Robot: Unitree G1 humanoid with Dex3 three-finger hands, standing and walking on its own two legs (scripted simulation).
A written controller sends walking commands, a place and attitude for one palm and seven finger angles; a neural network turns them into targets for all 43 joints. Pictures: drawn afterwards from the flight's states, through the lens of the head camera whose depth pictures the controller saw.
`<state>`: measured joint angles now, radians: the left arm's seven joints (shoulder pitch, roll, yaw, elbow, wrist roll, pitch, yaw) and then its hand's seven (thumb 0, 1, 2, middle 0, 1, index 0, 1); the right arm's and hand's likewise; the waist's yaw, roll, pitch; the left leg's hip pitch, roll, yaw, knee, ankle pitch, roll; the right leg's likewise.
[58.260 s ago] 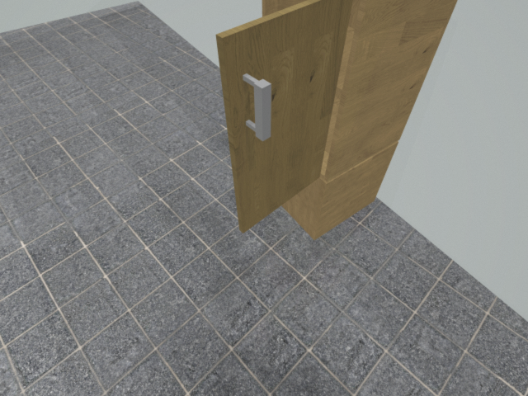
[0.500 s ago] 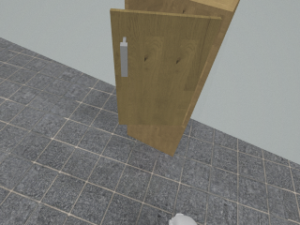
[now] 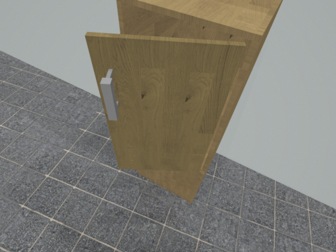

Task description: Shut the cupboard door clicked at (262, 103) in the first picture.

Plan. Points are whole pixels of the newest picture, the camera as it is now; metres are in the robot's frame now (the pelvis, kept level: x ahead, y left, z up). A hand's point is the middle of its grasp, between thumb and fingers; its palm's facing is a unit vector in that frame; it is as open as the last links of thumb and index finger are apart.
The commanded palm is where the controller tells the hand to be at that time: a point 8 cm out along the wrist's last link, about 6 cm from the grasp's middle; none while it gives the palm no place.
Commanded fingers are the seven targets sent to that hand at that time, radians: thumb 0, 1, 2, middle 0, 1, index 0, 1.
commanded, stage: come to a stop and stand still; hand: left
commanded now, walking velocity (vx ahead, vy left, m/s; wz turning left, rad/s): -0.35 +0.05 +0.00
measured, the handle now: (111, 95) +0.46 +0.18 +0.11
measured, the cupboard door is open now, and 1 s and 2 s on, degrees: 29 29 29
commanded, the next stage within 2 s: look again from close up in 1.20 s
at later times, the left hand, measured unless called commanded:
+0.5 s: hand out of the picture +0.04 +0.17 -0.15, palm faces +0.02 -0.96 -0.28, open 7.4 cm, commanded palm none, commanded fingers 0.00 0.90 0.90 -0.20 -0.30 -0.20 -0.30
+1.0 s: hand out of the picture +0.04 +0.24 -0.16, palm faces -0.07 -0.96 -0.26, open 7.4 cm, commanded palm none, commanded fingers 0.00 0.90 0.90 -0.20 -0.30 -0.20 -0.30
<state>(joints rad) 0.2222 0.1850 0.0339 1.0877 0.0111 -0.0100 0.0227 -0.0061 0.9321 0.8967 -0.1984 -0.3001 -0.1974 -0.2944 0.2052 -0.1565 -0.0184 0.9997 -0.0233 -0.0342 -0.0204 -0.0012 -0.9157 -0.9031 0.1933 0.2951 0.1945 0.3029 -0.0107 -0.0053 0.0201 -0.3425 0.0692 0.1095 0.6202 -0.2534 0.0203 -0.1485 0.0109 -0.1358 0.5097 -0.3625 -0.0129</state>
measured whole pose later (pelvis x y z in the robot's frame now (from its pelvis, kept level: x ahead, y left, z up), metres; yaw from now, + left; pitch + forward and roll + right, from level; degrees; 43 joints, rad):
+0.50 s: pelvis +0.02 -0.03 +0.01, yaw +0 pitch +1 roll +2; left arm 0.25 0.18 0.02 1.01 0.03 0.01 0.04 0.00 0.91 0.90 -0.20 -0.30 -0.20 -0.29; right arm 0.12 -0.25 -0.06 1.00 -0.01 0.08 -0.02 0.00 -0.91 -0.90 0.19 0.30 0.20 0.30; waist 0.02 0.01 0.09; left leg -0.42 -0.01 0.02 0.97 -0.46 -0.04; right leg -0.15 -0.03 -0.05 0.47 -0.34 -0.03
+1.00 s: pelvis -0.02 +0.05 +0.01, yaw -3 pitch +0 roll +0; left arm 0.25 0.21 -0.01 0.95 0.02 0.02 0.03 0.01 0.91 0.90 -0.20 -0.30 -0.20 -0.29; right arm 0.26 -0.20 0.00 0.95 -0.02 0.01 -0.01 -0.01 -0.93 -0.90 0.20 0.30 0.20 0.30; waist 0.00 0.02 0.01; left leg -0.27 -0.05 0.10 0.50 -0.24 0.09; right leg -0.22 -0.07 0.05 0.52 -0.31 0.01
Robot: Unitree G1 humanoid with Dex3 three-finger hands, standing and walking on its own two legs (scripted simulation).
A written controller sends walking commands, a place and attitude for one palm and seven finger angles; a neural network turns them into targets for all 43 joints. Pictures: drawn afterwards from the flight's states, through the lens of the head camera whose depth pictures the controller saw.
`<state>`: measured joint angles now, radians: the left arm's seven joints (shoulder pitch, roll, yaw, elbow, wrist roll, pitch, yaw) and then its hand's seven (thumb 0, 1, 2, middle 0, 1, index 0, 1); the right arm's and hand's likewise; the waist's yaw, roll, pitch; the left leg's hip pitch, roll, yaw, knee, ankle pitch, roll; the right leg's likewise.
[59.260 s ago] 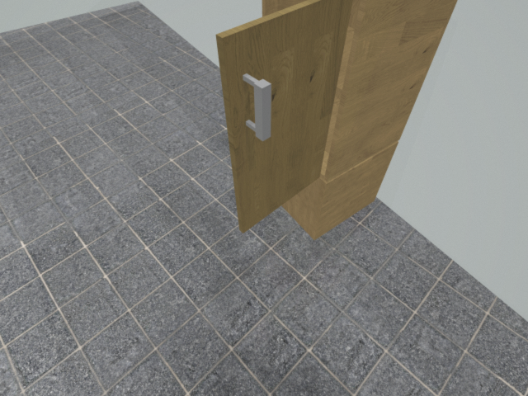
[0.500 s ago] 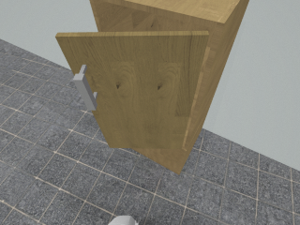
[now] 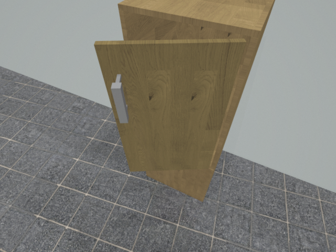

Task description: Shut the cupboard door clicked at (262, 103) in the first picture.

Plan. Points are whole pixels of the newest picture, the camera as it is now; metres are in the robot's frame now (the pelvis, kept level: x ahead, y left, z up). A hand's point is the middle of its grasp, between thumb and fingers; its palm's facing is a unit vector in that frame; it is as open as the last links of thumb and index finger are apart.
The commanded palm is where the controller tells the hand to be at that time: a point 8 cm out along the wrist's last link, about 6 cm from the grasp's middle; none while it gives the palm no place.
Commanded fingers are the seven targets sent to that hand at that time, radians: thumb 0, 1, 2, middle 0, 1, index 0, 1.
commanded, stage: come to a stop and stand still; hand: left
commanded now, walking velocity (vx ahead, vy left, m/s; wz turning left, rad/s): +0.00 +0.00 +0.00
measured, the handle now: (121, 99) +0.47 +0.16 +0.11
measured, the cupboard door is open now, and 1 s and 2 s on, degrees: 29 29 29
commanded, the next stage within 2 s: look again from close up in 0.20 s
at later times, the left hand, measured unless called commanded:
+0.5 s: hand out of the picture +0.00 +0.16 -0.17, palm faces +0.00 -0.98 -0.19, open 7.4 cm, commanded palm none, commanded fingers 0.00 0.90 0.90 -0.20 -0.30 -0.20 -0.30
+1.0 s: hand (109, 248) +0.15 +0.15 -0.08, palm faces +0.24 -0.95 -0.18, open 7.3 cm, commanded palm +0.11 +0.19 -0.05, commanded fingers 0.00 0.90 0.90 -0.31 -0.42 -0.31 -0.42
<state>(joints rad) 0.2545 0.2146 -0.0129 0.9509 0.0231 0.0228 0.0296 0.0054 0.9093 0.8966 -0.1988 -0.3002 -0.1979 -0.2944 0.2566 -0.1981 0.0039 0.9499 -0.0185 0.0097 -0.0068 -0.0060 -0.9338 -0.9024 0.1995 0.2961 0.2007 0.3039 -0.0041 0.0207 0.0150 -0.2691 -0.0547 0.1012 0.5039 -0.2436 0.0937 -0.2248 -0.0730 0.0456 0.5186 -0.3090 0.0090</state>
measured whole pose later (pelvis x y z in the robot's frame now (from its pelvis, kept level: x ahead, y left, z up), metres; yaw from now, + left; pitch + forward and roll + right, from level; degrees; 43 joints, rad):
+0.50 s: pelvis +0.01 -0.01 +0.01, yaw +0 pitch +0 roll +0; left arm 0.30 0.16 -0.03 1.09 0.02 0.00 0.03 0.01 0.91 0.90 -0.20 -0.30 -0.20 -0.29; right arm 0.24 -0.18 0.01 1.08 0.00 -0.01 -0.02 0.00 -0.91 -0.90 0.20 0.30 0.20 0.30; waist 0.01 -0.01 0.03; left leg -0.22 -0.05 0.09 0.44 -0.22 0.07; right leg -0.18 -0.06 0.04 0.45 -0.28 0.06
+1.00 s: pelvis +0.02 -0.05 +0.00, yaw +2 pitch +1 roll +1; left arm 0.48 0.19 0.04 0.26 -0.12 -0.02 0.08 0.02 0.91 0.90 -0.21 -0.31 -0.21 -0.31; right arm 0.34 -0.19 0.00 0.89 0.03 -0.23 -0.07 0.01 -0.91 -0.90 0.20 0.30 0.20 0.30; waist -0.01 -0.01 0.00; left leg -0.29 -0.02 0.04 0.55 -0.27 0.02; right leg -0.24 -0.04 -0.03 0.60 -0.35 0.01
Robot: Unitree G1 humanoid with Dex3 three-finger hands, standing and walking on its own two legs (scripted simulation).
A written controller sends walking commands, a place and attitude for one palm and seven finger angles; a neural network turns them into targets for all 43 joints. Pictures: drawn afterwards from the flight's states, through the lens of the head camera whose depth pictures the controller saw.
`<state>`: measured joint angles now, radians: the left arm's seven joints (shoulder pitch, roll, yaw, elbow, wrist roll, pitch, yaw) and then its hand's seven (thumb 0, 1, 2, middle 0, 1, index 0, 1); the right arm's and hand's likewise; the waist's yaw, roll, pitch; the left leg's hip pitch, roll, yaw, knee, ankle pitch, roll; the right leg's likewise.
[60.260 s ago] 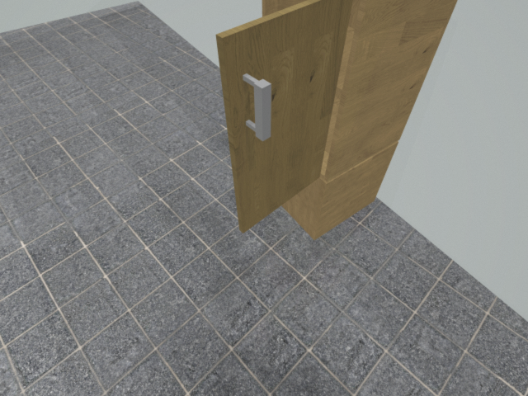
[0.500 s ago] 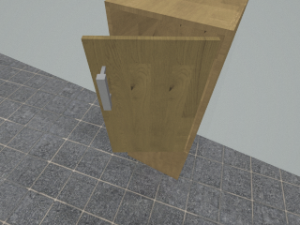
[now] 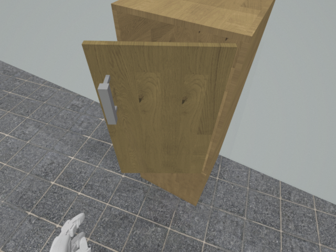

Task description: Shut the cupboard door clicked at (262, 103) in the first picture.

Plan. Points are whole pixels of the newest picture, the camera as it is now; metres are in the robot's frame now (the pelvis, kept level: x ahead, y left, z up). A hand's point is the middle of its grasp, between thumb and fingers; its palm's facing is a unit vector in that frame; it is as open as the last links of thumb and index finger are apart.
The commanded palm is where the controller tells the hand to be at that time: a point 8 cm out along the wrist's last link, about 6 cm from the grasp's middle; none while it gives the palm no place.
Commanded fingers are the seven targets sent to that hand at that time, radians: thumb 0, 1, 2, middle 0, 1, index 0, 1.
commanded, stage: raise the hand and make a fist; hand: left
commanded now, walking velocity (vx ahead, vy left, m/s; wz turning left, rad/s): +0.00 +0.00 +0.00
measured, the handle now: (110, 100) +0.46 +0.18 +0.11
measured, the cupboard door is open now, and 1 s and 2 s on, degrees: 29 29 29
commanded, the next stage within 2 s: bring the fist close to the handle in 1.80 s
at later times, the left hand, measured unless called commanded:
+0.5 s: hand (92, 238) +0.15 +0.17 +0.00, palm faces +0.03 -1.00 -0.04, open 5.2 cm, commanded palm +0.12 +0.23 +0.01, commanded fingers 0.00 0.90 0.90 -0.77 -0.92 -0.77 -0.92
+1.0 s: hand (74, 217) +0.18 +0.20 +0.06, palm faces +0.06 -1.00 -0.04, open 3.3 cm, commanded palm +0.15 +0.25 +0.07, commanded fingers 0.00 0.90 0.90 -1.23 -1.42 -1.23 -1.42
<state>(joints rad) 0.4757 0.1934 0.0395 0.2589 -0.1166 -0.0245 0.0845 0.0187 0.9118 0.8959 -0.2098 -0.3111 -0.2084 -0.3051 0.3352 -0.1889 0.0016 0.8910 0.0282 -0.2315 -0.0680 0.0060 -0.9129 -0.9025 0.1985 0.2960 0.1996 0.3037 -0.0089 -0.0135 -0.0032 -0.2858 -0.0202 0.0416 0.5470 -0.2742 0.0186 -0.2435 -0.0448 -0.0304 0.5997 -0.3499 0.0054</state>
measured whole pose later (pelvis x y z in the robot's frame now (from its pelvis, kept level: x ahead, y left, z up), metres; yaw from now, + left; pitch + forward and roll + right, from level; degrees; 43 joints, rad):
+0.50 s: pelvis -0.04 -0.03 -0.07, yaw +2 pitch +10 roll -2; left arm 0.40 0.25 0.19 -0.05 -0.32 -0.39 -0.34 0.02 0.90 0.90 -0.59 -0.73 -0.59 -0.72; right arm 0.20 -0.22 0.01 0.56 0.04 -0.26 -0.09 0.01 -0.91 -0.90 0.20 0.30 0.20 0.30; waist 0.05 0.03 -0.12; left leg -0.84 0.04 -0.07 1.11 -0.46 -0.03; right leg -0.73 0.01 -0.12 1.09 -0.54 -0.05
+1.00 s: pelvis -0.03 +0.00 -0.04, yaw +1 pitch +6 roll -2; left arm 0.44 0.25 0.16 -0.21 -0.29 -0.25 -0.19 0.02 0.90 0.90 -1.05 -1.23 -1.05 -1.22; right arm 0.26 -0.24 0.02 0.54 0.04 -0.25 -0.07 0.01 -0.91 -0.90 0.20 0.30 0.20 0.30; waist 0.02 0.03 -0.09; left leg -0.61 0.01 -0.01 0.91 -0.40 0.03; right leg -0.51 -0.01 -0.06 0.86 -0.45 0.01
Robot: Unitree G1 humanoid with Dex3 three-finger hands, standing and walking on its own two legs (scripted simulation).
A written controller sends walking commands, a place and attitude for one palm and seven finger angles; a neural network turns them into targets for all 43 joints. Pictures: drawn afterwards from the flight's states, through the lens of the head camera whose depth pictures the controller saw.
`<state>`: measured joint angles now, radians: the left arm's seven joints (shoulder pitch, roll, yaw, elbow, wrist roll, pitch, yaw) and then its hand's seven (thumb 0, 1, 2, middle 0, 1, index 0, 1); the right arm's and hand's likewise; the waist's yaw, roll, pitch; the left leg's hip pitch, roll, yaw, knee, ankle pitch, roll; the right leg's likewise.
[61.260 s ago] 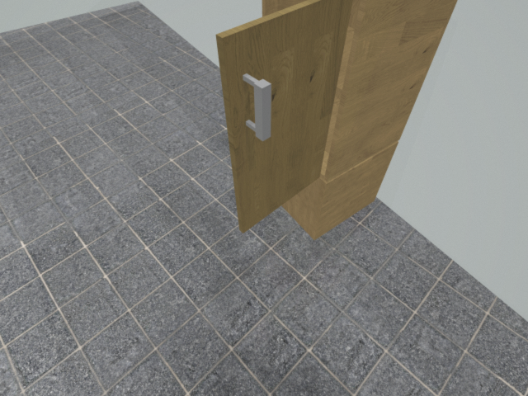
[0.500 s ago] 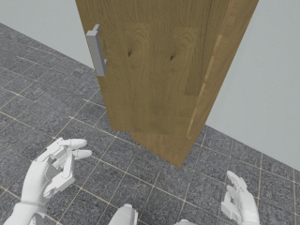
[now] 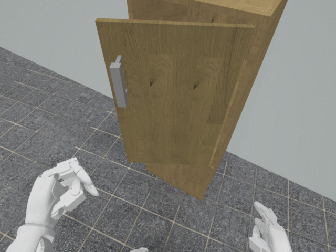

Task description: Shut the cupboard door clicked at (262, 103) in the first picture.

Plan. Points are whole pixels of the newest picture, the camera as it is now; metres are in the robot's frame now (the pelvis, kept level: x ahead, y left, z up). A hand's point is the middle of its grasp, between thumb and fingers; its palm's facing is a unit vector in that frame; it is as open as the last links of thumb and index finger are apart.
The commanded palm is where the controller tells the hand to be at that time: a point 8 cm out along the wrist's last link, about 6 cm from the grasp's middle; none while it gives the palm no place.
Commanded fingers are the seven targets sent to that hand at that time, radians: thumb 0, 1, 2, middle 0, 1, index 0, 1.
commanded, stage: raise the hand and make a fist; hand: left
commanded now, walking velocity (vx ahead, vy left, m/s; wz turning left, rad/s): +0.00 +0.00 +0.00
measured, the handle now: (121, 81) +0.49 +0.17 +0.15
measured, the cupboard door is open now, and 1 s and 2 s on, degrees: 29 29 29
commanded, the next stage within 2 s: bring the fist close to the handle in 0.80 s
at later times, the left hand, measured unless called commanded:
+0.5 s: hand (78, 168) +0.23 +0.19 +0.15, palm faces +0.05 -1.00 -0.04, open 3.1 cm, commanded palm +0.20 +0.23 +0.15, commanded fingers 0.00 0.90 0.90 -1.30 -1.50 -1.30 -1.50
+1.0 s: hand (91, 168) +0.23 +0.17 +0.15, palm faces +0.06 -1.00 -0.05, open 3.1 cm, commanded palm +0.22 +0.22 +0.15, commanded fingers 0.00 0.90 0.90 -1.30 -1.50 -1.30 -1.50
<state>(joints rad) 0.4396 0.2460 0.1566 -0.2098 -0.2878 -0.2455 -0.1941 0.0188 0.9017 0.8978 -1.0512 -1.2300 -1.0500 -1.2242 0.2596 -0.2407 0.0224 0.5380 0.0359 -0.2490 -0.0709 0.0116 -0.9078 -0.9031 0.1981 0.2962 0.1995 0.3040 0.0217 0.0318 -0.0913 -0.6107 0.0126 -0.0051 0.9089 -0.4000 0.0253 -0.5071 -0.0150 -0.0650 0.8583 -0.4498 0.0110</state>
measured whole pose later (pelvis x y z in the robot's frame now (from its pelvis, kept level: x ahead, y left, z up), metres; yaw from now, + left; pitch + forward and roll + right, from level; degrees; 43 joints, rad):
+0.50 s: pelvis +0.00 -0.01 +0.03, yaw +0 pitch +0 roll -1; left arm 0.27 0.27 0.20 -0.20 -0.30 -0.01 -0.20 0.02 0.90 0.90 -1.30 -1.50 -1.30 -1.49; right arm 0.26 -0.24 0.07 0.59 0.05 -0.25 -0.08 0.01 -0.91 -0.90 0.20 0.30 0.20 0.30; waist 0.04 0.05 -0.06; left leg -0.40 0.01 0.00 0.71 -0.31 0.02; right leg -0.30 -0.01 -0.06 0.66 -0.37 0.01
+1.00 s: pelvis +0.00 -0.02 +0.03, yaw +0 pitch +0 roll -1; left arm 0.26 0.24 0.18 -0.16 -0.28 -0.05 -0.19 0.02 0.90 0.90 -1.30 -1.50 -1.30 -1.50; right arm 0.25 -0.25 0.05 0.60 0.05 -0.26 -0.08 0.01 -0.91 -0.90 0.20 0.30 0.20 0.30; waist 0.04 0.05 -0.05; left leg -0.37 0.02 -0.01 0.68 -0.30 0.00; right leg -0.29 0.00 -0.07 0.66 -0.37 -0.01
